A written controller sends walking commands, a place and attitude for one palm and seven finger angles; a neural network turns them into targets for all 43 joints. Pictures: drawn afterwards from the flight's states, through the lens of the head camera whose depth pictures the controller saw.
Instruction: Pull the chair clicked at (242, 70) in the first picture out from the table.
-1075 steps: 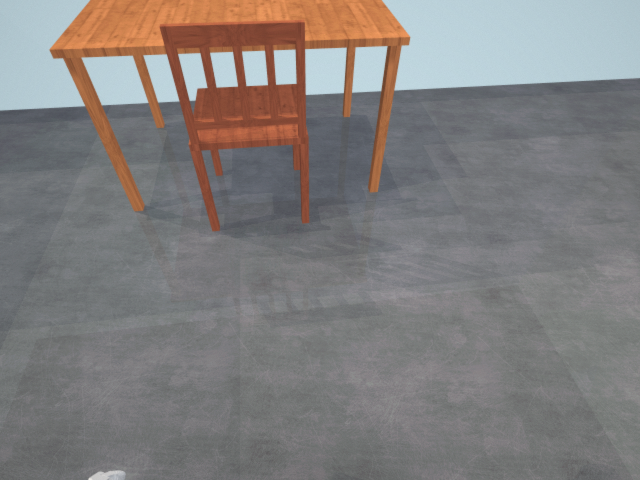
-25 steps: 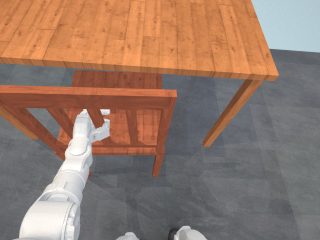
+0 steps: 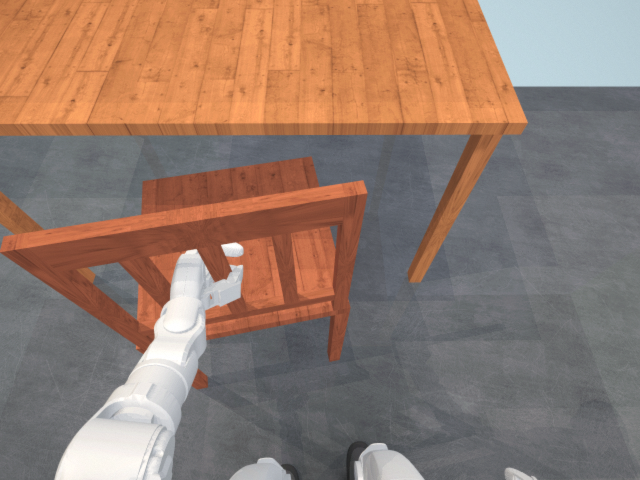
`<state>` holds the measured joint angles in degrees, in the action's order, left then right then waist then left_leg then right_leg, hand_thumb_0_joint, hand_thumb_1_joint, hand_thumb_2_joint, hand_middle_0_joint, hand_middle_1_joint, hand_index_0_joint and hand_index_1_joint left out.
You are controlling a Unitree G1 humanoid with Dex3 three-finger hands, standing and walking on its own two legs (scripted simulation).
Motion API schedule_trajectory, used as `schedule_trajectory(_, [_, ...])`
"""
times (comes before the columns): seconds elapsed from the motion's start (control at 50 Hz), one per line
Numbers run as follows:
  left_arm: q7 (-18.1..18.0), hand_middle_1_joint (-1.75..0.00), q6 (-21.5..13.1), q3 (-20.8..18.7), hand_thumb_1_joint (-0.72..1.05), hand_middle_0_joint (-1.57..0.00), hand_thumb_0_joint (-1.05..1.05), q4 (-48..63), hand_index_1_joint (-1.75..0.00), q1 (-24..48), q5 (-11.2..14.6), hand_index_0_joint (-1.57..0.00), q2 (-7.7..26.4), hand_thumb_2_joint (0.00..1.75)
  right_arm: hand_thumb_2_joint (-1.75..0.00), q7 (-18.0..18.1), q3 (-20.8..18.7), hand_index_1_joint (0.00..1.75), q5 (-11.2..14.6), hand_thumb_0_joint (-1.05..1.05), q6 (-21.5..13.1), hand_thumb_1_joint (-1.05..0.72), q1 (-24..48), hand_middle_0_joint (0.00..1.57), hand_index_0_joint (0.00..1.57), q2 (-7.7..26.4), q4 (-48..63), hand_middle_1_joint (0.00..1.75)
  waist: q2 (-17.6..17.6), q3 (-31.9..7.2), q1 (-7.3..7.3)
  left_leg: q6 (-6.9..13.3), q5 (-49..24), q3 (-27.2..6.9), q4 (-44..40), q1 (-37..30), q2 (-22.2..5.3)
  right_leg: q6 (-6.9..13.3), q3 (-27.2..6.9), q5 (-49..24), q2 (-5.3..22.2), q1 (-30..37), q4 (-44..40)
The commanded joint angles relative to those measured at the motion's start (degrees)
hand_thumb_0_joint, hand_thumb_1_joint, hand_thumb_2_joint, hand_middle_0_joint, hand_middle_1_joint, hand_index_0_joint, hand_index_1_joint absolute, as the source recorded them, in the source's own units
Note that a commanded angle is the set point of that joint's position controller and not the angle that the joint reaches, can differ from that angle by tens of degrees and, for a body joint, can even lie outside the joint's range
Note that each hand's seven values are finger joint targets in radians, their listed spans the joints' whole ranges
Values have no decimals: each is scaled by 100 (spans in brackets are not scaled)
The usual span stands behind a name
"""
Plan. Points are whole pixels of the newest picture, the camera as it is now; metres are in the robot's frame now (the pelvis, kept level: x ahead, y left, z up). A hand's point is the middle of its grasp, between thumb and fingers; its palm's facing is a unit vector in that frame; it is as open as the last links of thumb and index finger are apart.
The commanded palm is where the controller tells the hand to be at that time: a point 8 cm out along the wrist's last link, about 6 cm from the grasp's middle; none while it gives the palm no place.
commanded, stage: step backward, pulling the chair out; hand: left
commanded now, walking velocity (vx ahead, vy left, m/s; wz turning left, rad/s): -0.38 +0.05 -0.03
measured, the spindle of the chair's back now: (225, 280) +0.40 +0.15 -0.10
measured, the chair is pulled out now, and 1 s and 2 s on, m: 0.13 0.20 0.36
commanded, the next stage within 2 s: none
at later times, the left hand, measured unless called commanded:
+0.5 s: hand (231, 327) +0.31 +0.12 -0.06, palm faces -0.01 -0.99 -0.17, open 5.6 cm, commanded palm +0.32 +0.17 -0.05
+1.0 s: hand (226, 331) +0.31 +0.13 -0.06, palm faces -0.04 -0.98 -0.17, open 5.6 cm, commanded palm +0.31 +0.18 -0.06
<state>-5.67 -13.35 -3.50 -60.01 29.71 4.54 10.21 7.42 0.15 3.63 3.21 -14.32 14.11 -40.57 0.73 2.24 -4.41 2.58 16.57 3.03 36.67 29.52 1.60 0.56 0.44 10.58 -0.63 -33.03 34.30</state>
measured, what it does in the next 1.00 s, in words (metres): steps on the spot: left foot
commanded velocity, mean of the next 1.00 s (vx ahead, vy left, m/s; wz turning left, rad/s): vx -0.38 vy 0.01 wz -0.05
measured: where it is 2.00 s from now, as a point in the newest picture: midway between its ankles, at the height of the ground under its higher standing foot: outside the picture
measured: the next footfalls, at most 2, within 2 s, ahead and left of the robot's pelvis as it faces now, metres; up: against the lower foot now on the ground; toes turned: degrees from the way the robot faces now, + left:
left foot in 0.80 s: -0.01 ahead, +0.14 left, +0.00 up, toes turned +4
right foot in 1.46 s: -0.06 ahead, -0.11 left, +0.00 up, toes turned -3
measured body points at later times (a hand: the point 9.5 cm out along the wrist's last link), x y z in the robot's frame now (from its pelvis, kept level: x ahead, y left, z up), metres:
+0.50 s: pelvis -0.03 +0.00 -0.01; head +0.03 -0.01 +0.44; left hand +0.31 +0.17 -0.04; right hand +0.04 -0.26 -0.13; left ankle +0.02 +0.09 -0.72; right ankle +0.06 -0.11 -0.72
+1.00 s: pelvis -0.06 +0.02 +0.00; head +0.02 +0.02 +0.44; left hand +0.30 +0.18 -0.04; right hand +0.02 -0.25 -0.13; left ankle -0.05 +0.13 -0.72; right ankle +0.02 -0.11 -0.72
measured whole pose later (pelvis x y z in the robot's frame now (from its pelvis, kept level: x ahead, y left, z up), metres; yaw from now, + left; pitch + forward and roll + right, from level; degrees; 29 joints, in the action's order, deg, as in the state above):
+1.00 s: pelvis -0.06 +0.02 +0.00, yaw -1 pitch +3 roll +1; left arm -5.4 -11.0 1.8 -59.7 30.5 2.9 8.9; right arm 7.7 -0.3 1.9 -1.2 -13.4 14.2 -43.2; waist -1.8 6.7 -1.6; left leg 0.3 18.7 4.7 38.3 22.7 -0.8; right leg -0.9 0.2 12.6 3.0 -29.2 38.0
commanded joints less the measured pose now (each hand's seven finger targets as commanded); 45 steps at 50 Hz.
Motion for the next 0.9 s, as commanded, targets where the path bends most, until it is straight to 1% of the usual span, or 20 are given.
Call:
schedule_trajectory(0.0, [-60,-145,-306,162,90,-50,0,1060,-145,1880,-190,-50,1050,90,-90,97,-287,30,33,0,-307,-90,-396,20,20,862,368,30,300,-2388,126,-96,-836,-839,-677,-716,-1028,22,-628,-575,776,1531,-110])
schedule_trajectory(0.12, [-110,-145,-376,305,90,-50,0,976,-145,1934,-162,-50,1009,90,-90,83,-277,30,84,0,-549,-90,-415,20,20,871,308,30,-246,-1988,146,-162,411,-683,-402,-794,-630,189,-1156,730,1132,1179,-982])
schedule_trajectory(0.18, [-149,-145,-400,297,90,-50,0,901,-145,1832,-155,-50,1052,90,-90,71,-298,30,101,0,-668,-90,-482,20,20,929,228,30,-465,-1940,153,-204,642,-637,-312,-1028,-488,267,-1358,956,1329,1115,-1408])
schedule_trajectory(0.26, [-157,-145,-438,457,90,-50,0,974,-145,1749,-175,-50,857,90,-90,84,-232,30,81,0,-755,-90,-407,20,20,903,218,30,-278,-1888,165,-138,376,-662,-715,-1165,-713,89,-915,894,1052,1101,-1142])
schedule_trajectory(0.28, [-174,-145,-415,424,90,-50,0,963,-145,1715,-183,-50,915,90,-90,99,-247,30,79,0,-758,-90,-377,20,20,954,233,30,-99,-1842,192,-114,360,-689,-832,-1116,-801,57,-821,971,964,1100,-1040])
schedule_trajectory(0.34, [-148,-145,-396,558,90,-50,0,1129,-145,1694,-185,-50,699,90,-90,105,-167,30,55,0,-749,-90,-256,20,20,901,320,30,313,-1750,248,-7,249,-919,-1248,-755,-1113,10,-484,908,665,1271,-217])
schedule_trajectory(0.38, [-147,-145,-359,469,90,-50,0,1201,-145,1672,-174,-50,751,90,-90,137,-182,30,29,0,-717,-90,-179,20,20,912,354,30,432,-1751,297,76,-312,-1086,-1303,-637,-1318,3,-352,475,525,1414,307])
schedule_trajectory(0.44, [-85,-145,-333,483,90,-50,0,1265,-145,1707,-186,-50,668,90,-90,124,-173,30,-35,0,-667,-90,-139,20,20,825,351,30,379,-1828,305,67,-1025,-1009,-1063,-649,-1427,23,-397,-27,548,1555,628])
schedule_trajectory(0.5, [-78,-145,-285,385,90,-50,0,1203,-145,1721,-205,-50,760,90,-90,120,-192,30,-39,0,-635,-90,-90,20,20,836,356,30,335,-1564,335,62,-140,-1012,-1023,-43,-1396,120,-587,342,596,1664,730])
schedule_trajectory(0.54, [-90,-145,-306,374,90,-50,0,1148,-145,1686,-193,-50,765,90,-90,120,-196,30,-24,0,-657,-90,-130,20,20,784,344,30,-232,-1516,314,-18,532,-839,-662,52,-1108,239,-982,508,849,1553,358])
schedule_trajectory(0.58, [-121,-145,-339,251,90,-50,0,1001,-145,1580,-194,-50,953,90,-90,117,-261,30,-35,0,-704,-90,-351,20,20,808,270,30,-869,-1618,253,-242,1087,-617,86,-408,-584,485,-1715,658,1374,1032,-662])
schedule_trajectory(0.62, [-139,-145,-309,232,90,-50,0,831,-145,1539,-206,-50,1030,90,-90,35,-270,30,-15,0,-728,-90,-484,20,20,757,129,30,-1281,-1811,224,-372,1268,-462,855,-833,-200,641,-2299,781,2006,1040,-1637])
schedule_trajectory(0.68, [-120,-145,-203,202,90,-50,0,824,-145,1647,-236,-50,1022,90,-90,-23,-243,30,-17,0,-784,-90,-341,20,20,787,42,30,-1185,-2055,214,-439,1357,-694,1179,-686,-191,825,-2020,-1327,2292,1915,-1364])
schedule_trajectory(0.74, [-86,-145,-106,328,90,-50,0,961,-145,1909,-230,-50,891,90,-90,-16,-156,30,-27,0,-758,-90,-285,20,20,784,-101,30,-640,-2179,110,-427,689,-587,-151,-1115,-332,431,-1186,-2007,1920,2077,-842])
schedule_trajectory(0.76, [-81,-145,-76,378,90,-50,0,992,-145,1911,-225,-50,837,90,-90,17,-178,30,-28,0,-749,-90,-303,20,20,823,-109,30,-528,-2176,103,-381,115,-553,-751,-1228,-448,236,-939,-1927,1642,2093,-636])
schedule_trajectory(0.78, [-87,-145,-41,396,90,-50,0,972,-145,1938,-214,-50,808,90,-90,82,-232,30,-43,0,-727,-90,-243,20,20,929,-41,30,-242,-2097,150,-303,-492,-708,-994,-1202,-710,54,-617,-1775,1271,2107,-453])
schedule_trajectory(0.8, [-85,-145,-63,423,90,-50,0,1166,-145,2013,-194,-50,757,90,-90,96,-261,30,-41,0,-697,-90,-196,20,20,900,63,30,49,-2124,233,-228,-782,-618,-1014,-1197,-938,-99,-449,-1362,1006,2029,-321])
schedule_trajectory(0.82, [-61,-145,-75,574,90,-50,0,1238,-145,2070,-177,-50,581,90,-90,78,-279,30,-31,0,-664,-90,-130,20,20,874,169,30,217,-2174,279,-131,-517,-568,-1125,-1094,-1193,-148,-316,-434,883,2018,-82])
schedule_trajectory(0.86, [-48,-145,-118,671,90,-50,0,1408,-145,2419,-207,-50,331,90,-90,114,-197,30,-101,0,-639,-90,63,20,20,804,327,30,853,-1895,277,10,-839,-894,-1393,-654,-1516,-137,-66,-5,563,1872,754])
schedule_trajectory(0.88, [-56,-145,-114,556,90,-50,0,1392,-145,2361,-205,-50,415,90,-90,136,-218,30,-124,0,-624,-90,86,20,20,789,338,30,800,-1815,293,96,-1338,-1055,-1349,-660,-1687,-126,-50,34,497,1779,985])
